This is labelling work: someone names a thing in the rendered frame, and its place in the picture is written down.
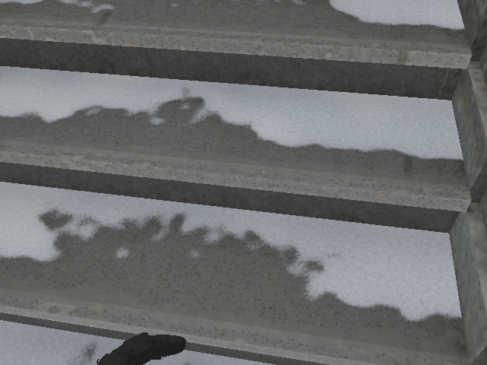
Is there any robot left hand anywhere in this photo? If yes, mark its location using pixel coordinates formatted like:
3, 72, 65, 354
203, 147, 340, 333
97, 332, 186, 365

